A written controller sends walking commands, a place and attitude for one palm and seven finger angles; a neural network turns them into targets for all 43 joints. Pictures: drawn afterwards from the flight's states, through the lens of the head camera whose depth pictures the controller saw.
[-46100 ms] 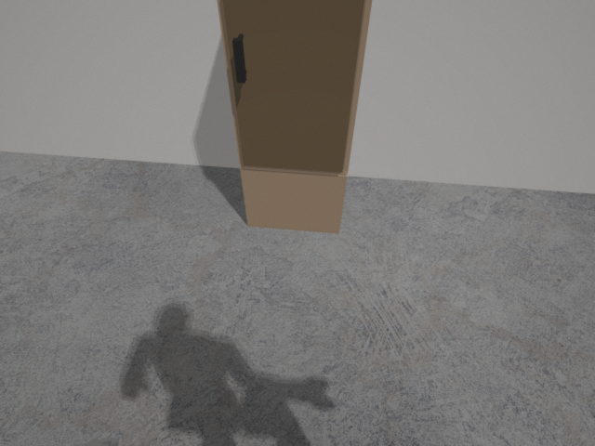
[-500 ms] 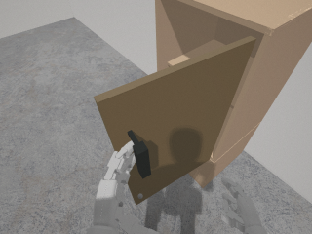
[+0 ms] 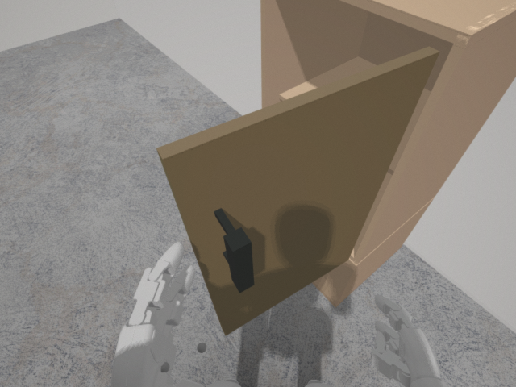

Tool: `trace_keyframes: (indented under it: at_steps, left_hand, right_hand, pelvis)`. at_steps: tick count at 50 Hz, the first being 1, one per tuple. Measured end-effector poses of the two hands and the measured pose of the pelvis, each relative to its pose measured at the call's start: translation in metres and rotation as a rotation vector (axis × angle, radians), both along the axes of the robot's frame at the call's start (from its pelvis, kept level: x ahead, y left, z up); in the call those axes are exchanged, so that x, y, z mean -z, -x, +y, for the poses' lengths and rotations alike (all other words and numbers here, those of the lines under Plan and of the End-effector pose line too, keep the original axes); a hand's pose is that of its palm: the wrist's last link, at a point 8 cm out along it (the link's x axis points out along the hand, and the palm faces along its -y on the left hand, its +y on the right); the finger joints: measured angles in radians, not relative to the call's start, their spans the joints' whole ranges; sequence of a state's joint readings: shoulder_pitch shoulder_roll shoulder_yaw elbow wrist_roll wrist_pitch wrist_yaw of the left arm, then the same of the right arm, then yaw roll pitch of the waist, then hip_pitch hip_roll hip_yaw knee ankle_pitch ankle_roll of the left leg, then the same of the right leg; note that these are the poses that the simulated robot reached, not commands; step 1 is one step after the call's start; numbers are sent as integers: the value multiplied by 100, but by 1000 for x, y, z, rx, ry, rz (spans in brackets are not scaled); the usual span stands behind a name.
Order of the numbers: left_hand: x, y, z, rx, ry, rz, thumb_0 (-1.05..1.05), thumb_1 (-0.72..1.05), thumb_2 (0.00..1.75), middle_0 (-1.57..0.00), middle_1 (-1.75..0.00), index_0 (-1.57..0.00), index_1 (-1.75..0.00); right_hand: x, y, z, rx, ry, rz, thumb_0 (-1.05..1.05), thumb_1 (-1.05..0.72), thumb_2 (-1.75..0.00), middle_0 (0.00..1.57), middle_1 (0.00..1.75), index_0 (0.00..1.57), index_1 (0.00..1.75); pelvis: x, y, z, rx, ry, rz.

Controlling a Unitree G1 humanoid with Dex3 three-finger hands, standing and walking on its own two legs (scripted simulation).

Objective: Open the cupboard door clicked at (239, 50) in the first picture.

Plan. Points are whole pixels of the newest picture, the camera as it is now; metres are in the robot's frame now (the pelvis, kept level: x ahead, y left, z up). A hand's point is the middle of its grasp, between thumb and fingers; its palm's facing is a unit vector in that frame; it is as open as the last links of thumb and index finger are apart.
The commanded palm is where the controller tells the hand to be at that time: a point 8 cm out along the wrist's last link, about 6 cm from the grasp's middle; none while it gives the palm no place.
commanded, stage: slide the hand sideways off the handle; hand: left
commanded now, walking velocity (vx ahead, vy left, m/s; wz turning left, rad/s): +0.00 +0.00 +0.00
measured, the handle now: (232, 250) +0.28 +0.05 +0.10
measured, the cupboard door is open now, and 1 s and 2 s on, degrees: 82 82 82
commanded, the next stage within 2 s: draw the hand back to the body in 0.48 s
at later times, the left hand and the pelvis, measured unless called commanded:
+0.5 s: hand (158, 378) +0.13 +0.11 +0.11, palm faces +0.08 -1.00 +0.01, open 15.5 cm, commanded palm +0.08 +0.16 +0.11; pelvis +0.00 +0.00 +0.00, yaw +0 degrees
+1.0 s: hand (124, 349) +0.15 +0.14 +0.14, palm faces +0.03 -1.00 -0.08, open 16.2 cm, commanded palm +0.10 +0.21 +0.16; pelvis +0.01 +0.00 +0.02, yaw +0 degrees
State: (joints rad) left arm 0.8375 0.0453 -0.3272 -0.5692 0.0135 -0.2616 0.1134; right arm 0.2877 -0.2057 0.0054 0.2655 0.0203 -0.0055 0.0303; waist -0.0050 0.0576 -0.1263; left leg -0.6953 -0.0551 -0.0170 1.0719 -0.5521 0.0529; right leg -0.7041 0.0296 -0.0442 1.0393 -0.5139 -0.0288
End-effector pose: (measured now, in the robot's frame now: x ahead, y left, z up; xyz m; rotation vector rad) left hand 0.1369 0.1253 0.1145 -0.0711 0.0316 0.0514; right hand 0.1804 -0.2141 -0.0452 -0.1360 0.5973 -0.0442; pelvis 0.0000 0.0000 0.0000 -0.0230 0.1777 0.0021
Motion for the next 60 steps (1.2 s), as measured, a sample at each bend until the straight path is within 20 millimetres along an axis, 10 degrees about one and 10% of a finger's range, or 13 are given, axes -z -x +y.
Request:
trace_keyframes:
  at_steps: [33, 60]
  left_hand:
    - [5, 27, 42, 9, -64, 39, -1, -35, 38, -15, -29, -15, -30]
    - [-51, 3, 102, -82, -350, 65, -1, -36, 36, -16, -30, -16, -30]
  right_hand:
    - [0, 4, -8, 72, 26, -27, 2, -90, -90, 20, 30, 20, 30]
    - [-29, -12, -3, 96, 50, -39, 2, -90, -90, 20, 30, 20, 30]
  pelvis:
    - [3, 7, 0, -2, 15, 9]
    - [-32, -15, 3, -1, 20, -82]
